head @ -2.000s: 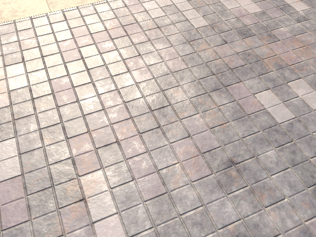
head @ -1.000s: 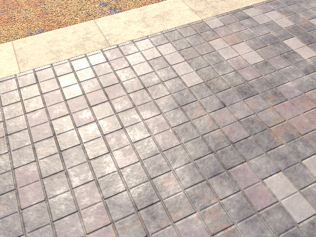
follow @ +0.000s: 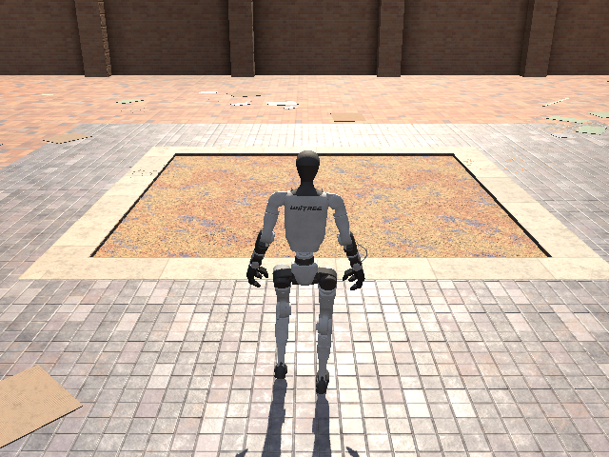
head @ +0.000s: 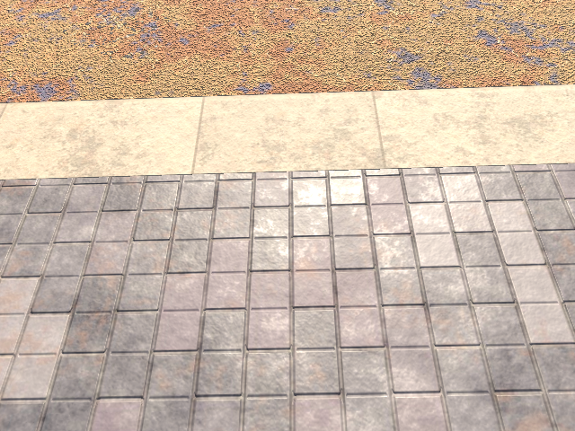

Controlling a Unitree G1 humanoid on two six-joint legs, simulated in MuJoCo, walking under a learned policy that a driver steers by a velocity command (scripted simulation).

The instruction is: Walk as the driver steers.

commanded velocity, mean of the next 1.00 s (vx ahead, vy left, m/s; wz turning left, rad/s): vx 0.38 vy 0.00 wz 0.60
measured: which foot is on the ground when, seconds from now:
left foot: up 0.00-0.30, down 0.32-0.84, up 0.86-1.00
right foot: down 0.00-0.32, up 0.34-0.82, down 0.84-1.00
